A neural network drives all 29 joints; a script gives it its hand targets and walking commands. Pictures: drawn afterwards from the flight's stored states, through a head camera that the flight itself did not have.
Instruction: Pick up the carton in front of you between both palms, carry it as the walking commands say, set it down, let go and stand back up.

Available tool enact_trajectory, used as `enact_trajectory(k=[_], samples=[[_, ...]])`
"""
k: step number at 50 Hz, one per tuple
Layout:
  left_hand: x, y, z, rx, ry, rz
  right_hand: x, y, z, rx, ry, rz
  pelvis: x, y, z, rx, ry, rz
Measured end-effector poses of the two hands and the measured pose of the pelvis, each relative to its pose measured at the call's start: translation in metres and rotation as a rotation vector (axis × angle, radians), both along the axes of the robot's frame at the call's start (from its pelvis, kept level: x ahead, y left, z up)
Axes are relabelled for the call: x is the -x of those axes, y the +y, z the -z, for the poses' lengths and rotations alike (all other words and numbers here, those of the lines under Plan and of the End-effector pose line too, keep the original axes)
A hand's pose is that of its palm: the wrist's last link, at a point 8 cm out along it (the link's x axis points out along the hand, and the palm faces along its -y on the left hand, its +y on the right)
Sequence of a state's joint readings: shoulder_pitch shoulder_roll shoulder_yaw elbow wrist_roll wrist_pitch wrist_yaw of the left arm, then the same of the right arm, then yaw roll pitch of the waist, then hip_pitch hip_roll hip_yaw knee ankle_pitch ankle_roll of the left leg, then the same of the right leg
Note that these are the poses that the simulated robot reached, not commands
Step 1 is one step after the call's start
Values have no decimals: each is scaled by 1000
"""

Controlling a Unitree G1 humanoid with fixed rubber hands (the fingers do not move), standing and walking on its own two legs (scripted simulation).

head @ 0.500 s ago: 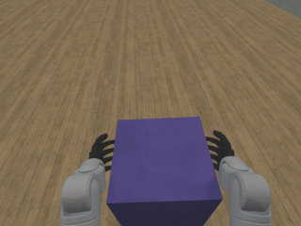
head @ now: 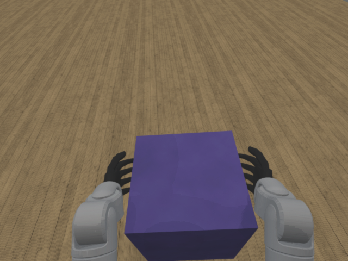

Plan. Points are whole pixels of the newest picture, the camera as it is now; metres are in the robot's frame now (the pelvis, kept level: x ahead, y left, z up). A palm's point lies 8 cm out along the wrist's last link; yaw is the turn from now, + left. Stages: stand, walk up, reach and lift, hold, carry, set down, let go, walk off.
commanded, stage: carry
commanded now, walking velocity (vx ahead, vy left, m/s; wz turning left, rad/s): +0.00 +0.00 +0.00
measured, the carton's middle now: (187, 200) +0.26 +0.00 +0.01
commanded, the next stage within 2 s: none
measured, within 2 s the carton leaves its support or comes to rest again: neither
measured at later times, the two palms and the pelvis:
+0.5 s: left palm (123, 207) +0.23 +0.14 +0.03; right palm (258, 204) +0.24 -0.16 +0.03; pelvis -0.04 -0.01 -0.01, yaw +0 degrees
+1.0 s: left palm (118, 218) +0.21 +0.14 +0.03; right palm (262, 217) +0.21 -0.16 +0.04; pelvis -0.08 +0.00 -0.01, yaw +0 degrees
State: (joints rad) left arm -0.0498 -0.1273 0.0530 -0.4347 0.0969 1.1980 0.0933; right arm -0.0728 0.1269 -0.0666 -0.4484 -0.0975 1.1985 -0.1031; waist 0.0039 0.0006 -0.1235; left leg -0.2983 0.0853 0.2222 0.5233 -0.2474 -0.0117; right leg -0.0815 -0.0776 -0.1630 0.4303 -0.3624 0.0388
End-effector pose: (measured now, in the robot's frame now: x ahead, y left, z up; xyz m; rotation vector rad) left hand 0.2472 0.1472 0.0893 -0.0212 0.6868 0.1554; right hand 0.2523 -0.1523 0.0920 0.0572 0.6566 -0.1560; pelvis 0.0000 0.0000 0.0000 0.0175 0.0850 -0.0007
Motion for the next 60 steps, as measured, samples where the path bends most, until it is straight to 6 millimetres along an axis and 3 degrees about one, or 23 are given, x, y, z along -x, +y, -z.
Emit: enact_trajectory(k=[12,25,60], samples=[[5,-7,38,-41,45,23,7,-7,40,36,44,-18,16,-7,8,-1,-16,6],[14,-8,63,-61,31,55,16,-6,63,72,30,-56,43,-8,7,6,-53,6],[49,-5,54,-49,-13,57,52,-3,50,77,-13,-39,91,-3,5,20,-70,10]])
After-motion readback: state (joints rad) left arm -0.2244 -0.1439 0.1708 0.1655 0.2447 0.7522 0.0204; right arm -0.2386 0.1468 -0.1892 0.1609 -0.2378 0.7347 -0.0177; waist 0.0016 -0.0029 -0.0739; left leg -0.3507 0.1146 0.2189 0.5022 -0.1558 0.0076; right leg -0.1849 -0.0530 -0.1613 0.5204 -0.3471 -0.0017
